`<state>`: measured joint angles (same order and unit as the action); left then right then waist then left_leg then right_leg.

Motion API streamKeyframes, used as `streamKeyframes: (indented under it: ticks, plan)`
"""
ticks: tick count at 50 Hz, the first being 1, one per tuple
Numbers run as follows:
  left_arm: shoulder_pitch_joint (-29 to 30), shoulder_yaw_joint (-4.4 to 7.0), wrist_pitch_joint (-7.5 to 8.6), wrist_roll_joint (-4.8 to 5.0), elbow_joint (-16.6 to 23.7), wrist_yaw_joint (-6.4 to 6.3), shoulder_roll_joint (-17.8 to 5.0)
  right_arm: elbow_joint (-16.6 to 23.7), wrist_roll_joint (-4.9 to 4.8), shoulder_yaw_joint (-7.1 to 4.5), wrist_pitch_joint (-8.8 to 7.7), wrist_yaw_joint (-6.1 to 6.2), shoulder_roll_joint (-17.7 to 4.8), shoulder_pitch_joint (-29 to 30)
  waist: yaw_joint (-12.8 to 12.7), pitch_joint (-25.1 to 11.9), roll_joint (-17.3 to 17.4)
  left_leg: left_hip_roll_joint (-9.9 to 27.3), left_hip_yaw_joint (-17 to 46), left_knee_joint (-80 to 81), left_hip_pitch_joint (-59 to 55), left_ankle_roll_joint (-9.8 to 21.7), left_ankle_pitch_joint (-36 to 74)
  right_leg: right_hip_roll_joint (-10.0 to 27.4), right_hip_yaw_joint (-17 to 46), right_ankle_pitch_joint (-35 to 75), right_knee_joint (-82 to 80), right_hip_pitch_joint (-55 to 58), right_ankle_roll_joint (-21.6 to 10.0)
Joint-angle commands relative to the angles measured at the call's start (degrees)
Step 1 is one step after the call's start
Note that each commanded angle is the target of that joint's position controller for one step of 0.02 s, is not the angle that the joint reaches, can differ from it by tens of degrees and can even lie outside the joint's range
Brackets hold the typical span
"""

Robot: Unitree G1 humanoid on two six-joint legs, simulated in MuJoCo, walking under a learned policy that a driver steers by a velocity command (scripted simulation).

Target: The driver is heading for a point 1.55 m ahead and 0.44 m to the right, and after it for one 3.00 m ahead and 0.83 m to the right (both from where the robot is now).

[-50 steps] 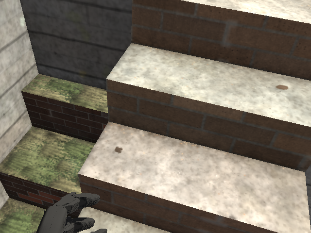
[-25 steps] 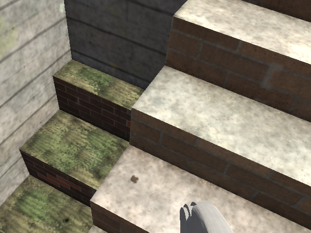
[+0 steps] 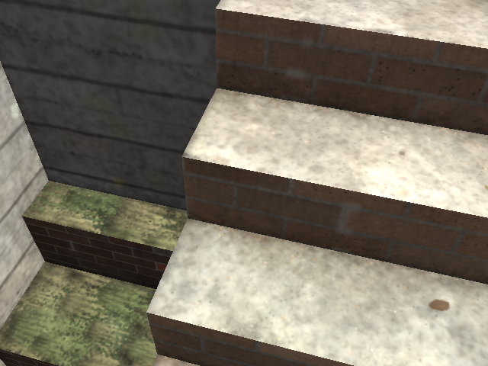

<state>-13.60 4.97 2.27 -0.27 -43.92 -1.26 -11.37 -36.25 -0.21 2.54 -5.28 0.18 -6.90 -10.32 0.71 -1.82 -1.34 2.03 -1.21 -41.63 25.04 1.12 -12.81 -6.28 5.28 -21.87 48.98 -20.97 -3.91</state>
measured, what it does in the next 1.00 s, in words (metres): steps on the spot, turning right: right foot, then left foot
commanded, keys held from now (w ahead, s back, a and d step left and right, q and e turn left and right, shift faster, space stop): e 0.66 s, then no key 0.34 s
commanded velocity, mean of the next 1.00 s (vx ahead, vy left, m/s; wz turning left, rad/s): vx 0.02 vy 0.00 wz -0.49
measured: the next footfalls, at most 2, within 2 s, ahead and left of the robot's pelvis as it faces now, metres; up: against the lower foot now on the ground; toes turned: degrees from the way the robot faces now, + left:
right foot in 0.32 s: +0.02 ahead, -0.17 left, +0.00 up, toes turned -12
left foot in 0.66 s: +0.07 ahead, +0.01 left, +0.00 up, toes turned -26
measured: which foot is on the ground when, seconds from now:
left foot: down 0.00-0.32, up 0.34-0.64, down 0.66-1.00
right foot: up 0.00-0.30, down 0.32-0.66, up 0.68-0.92, down 0.94-1.00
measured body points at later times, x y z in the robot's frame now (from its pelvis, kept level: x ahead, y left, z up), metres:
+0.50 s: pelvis -0.01 -0.05 +0.00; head -0.03 -0.07 +0.45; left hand +0.21 +0.14 -0.07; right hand +0.09 -0.35 -0.08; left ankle -0.02 +0.08 -0.58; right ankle -0.02 -0.16 -0.71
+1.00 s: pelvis -0.05 -0.05 +0.01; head -0.04 -0.06 +0.46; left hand +0.17 +0.07 -0.10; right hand -0.09 -0.33 -0.11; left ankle +0.04 +0.03 -0.71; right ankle -0.08 -0.16 -0.72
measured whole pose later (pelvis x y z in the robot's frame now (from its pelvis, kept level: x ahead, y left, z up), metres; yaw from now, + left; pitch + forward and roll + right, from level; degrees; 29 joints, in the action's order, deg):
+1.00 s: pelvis -0.05 -0.05 +0.01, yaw -28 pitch -1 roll +0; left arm -13.4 -0.9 -0.3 -1.7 -39.1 0.2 -9.9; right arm -41.2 -1.1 -2.8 0.3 0.1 -12.3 -14.9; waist 2.5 1.4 -0.3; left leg 0.7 -2.9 -36.0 20.1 0.6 -15.2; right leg -0.3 -1.1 -15.6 36.1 -19.2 -1.3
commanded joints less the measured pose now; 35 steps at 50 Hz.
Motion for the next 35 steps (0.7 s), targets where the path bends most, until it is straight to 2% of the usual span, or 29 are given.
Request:
streamKeyframes:
  ticks: [1,2,3,5,7,9,10,11,12,13,14,15,16,17,18,19,20,21,22,23,26,28,29,30,31,32,33,34,35]
  plan:
    - [-3.24,0.99,0.64,2.59,7.4,0.92,-2.91,-1.22,1.47,-4.28,0.4,0.3,-14.97,-10.04,-0.48,-17.93,14.25,23.23,19.31,8.5,-34.76,16.65,86.26,-1.12,-2.96,-8.72,35.8,-15.18,5.89]
    - [-0.16,0.94,0.09,2.44,6.67,0.43,-4.31,-0.44,2.53,-4.35,0.47,-0.06,-12.49,-10.14,1.79,-21.12,3.39,23.95,19.66,11.37,-32.02,19.55,70.61,1.34,-2.22,-5.77,47.47,-17.9,6.54]
    - [3.77,1.09,-0.48,2.0,8.18,0.43,-4.36,0.37,3.15,-4.31,0.41,0.96,-11.9,-6.51,0.4,-16.09,0.44,21.94,18.33,14.6,-26.45,17.71,50.72,2.73,-1.0,-2.64,51.01,-19.85,7.1]
    - [7.41,0.42,-2.25,0.25,12.12,0.7,-3.65,-0.55,2.89,-4.2,-0.19,2.79,-12.47,-1.82,-3.57,-7.6,3.45,19.01,14.15,16.35,-17.82,12.88,35.86,5.83,5.33,-1.55,54.16,-21.44,6.03]
    - [5.52,0.18,-3.69,0.65,13.0,1.33,-5.7,0.56,2.49,-4.03,-0.59,2.69,-11.31,0.42,-4.41,-2.82,0.25,17.88,9.66,19.03,-12.54,10.28,24.93,6.1,3.38,0.75,46.43,-19.51,6.06]
    - [4.76,-0.89,-4.02,0.19,13.74,1.4,-4.54,0.33,2.53,-5.54,-0.41,2.34,-14.62,0.55,-4.04,-0.98,3.33,16.69,4.99,19.54,-12.97,8.46,21.12,6.9,-0.24,-0.85,33.26,-18.33,5.46]
    - [6.95,-1.38,-3.44,0.47,14.84,1.84,-3.95,1.55,2.74,-5.54,0.19,2.68,-14.63,2.32,-4.02,-1.72,5.82,16.23,2.61,20.21,-12.28,7.19,22.8,9.09,1.43,-2.54,21.8,-13.85,4.43]
    - [5.77,-1.61,-3.13,1.87,14.03,2.49,-3.61,2.09,2.42,-5.72,1.1,2.48,-14.63,4.44,-3.73,-2.49,9.1,12.78,-4.69,18.89,-8.8,6.35,23.42,7.37,-3.64,-6.4,8.62,-5.01,3.37]
    - [8.0,-1.92,-3.29,1.92,14.96,2.65,-3.27,1.05,2.28,-6.45,2.14,2.65,-16.4,0.48,-1.37,-1.52,13.57,11.95,-5.83,19.56,-10.63,6.91,19.9,6.74,-5.86,-9.07,-0.97,-3.85,1.94]
    - [6.15,-1.72,-3.39,0.69,15.16,1.58,-3.11,1.84,2.62,-7.23,2.83,2.22,-17.61,-0.09,-0.93,-3.94,16.18,15.29,-4.68,17.76,-10.79,6.55,23.04,7.2,-9.2,-2.29,-0.2,0.61,1.47]
    - [3.47,-1.35,-3.22,0.66,14.09,1.07,-3.58,1.58,2.19,-7.5,3.32,1.5,-17.4,0.47,-1.96,-6.05,14.58,15.31,-5.47,13.59,-10.91,5.96,21.69,7.98,-9.35,3.69,-6.06,4.27,0.98]
    - [3.69,-0.54,-2.95,0.58,13.03,0.53,-5.31,0.67,2.19,-7.63,4.11,0.19,-16.13,-2.34,-0.76,-5.08,9.19,12.64,-7.99,5.97,-10.74,3.91,13.47,6.26,-9.31,6.6,-13.04,4.35,0.19]
    - [2.42,0.22,-1.91,-0.17,12.3,0.9,-7.14,-0.11,2.27,-8.13,5.05,-0.79,-16.29,-4.49,-1.33,-2.43,3.62,10.07,-9.82,-3.91,-2.86,1.28,-1.01,7.27,-2.85,13.25,-17.65,8.12,-0.02]
    - [-0.83,1.71,-1.84,-0.59,12.8,1.29,-13.1,2.75,2.3,-7.76,5.75,-1.3,-13.87,-3.05,-2.41,-4.61,-9.22,6.86,-8.62,-21.28,13.29,-3.1,-16.54,16.76,15.41,33.02,-17.1,16.13,-2.77]
    - [-1.5,2.69,-2.36,-0.02,14.34,-0.37,-17.7,6.41,1.27,-6.4,5.56,-0.83,-10.0,0.0,-5.29,-12.98,-18.23,2.61,-2.27,-35.99,14.41,-5.12,-17.33,25.91,31.59,40.46,-27.01,14.52,-10.97]
    - [2.83,2.11,-2.74,-0.53,14.91,-0.61,-16.78,7.55,1.38,-5.94,5.19,-0.32,-9.06,3.89,-4.37,-10.22,-13.43,2.67,1.52,-46.64,13.2,-6.27,-11.22,25.34,33.28,23.43,-33.35,4.96,-13.7]
    - [8.32,1.34,-3.09,-1.34,15.22,-0.42,-14.6,8.47,1.65,-6.25,4.82,0.02,-9.94,7.52,-2.64,-3.3,-11.67,2.48,2.21,-53.68,15.97,-6.52,-6.15,21.62,27.74,10.62,-33.92,-1.31,-13.33]
    - [11.38,0.84,-2.98,-0.85,14.77,-0.71,-12.49,8.07,1.75,-5.72,4.71,0.03,-9.75,7.18,-0.03,3.12,-6.87,2.71,2.45,-51.5,17.95,-6.33,-3.61,16.76,20.62,6.48,-31.87,-3.75,-10.74]
    - [12.45,0.52,-2.51,0.08,14.63,-0.79,-11.3,8.0,1.84,-5.77,4.82,0.06,-10.42,5.57,1.18,4.28,-6.22,2.48,2.19,-50.67,16.77,-5.36,-2.57,14.59,17.78,10.0,-29.53,-5.5,-9.81]
    - [11.17,0.55,-2.44,0.83,13.07,-0.7,-10.95,7.98,2.1,-5.57,5.34,0.11,-11.08,2.56,2.32,4.65,-4.78,1.49,0.43,-45.34,16.16,-3.5,-1.94,11.46,14.04,11.58,-26.34,-4.7,-8.66]
    - [7.7,0.64,-3.3,-1.42,13.81,-1.92,-11.32,11.96,2.19,-3.73,5.34,0.48,-9.3,5.98,0.03,-2.32,-4.96,-1.84,2.98,-36.4,19.69,-2.03,-10.49,13.23,19.64,23.88,-22.9,8.54,-9.09]
    - [10.43,0.49,-3.78,-1.02,15.12,-2.2,-10.53,10.81,0.43,-3.48,4.24,0.33,-9.23,4.3,0.51,-5.12,-6.41,-1.97,2.69,-18.54,8.7,-0.98,-13.96,12.3,15.49,23.33,-23.9,5.64,-5.72]
    - [7.8,1.04,-3.99,-1.27,14.12,-2.21,-12.08,10.54,-0.27,-3.14,4.57,0.81,-8.67,3.06,0.55,-4.0,-7.65,-2.65,2.09,-7.63,3.47,0.3,-20.66,11.42,15.59,18.67,-25.52,3.29,-5.41]
    - [8.68,1.07,-3.19,-1.8,14.47,-2.03,-12.24,9.06,-0.28,-3.69,5.11,1.32,-8.84,-0.65,1.37,-5.74,-9.91,-2.29,2.6,-6.43,-3.0,1.57,-17.27,13.21,18.99,23.11,-24.57,1.31,-5.83]
    - [8.48,0.82,-2.86,-1.4,14.02,-1.79,-11.36,7.47,-0.64,-3.7,5.39,1.96,-7.94,-4.41,2.63,-6.2,-9.03,-2.24,2.49,2.35,-7.7,2.23,-11.89,12.74,19.69,22.89,-23.31,0.83,-5.66]
    - [8.21,0.75,-2.92,-0.92,13.63,-1.09,-10.19,6.34,-0.47,-3.62,5.29,2.55,-7.33,-5.31,2.53,-4.03,-5.33,-2.13,2.6,11.26,-10.49,2.34,-4.23,10.28,18.82,19.6,-19.89,-0.51,-4.14]
    - [8.1,0.8,-2.69,-0.15,13.47,0.09,-8.12,5.83,0.89,-3.91,4.99,2.97,-8.74,-3.11,1.25,-3.03,3.99,1.28,7.4,14.13,-14.52,2.88,1.87,6.23,14.41,6.72,-9.41,-6.28,-1.35]
    - [6.17,0.43,-2.39,0.04,13.5,0.51,-5.36,6.68,1.28,-4.05,5.22,3.35,-10.82,-2.18,0.14,-4.74,14.89,10.81,16.06,15.09,-20.2,5.3,21.29,2.36,6.45,-5.87,6.54,-15.62,2.23]
    - [3.48,0.71,-2.43,-1.59,15.39,0.09,-8.18,9.66,2.14,-5.98,4.79,3.61,-15.66,0.14,0.21,-11.82,19.68,22.47,30.24,20.56,-12.02,13.73,21.97,1.53,-0.81,-12.57,22.21,-14.92,5.69]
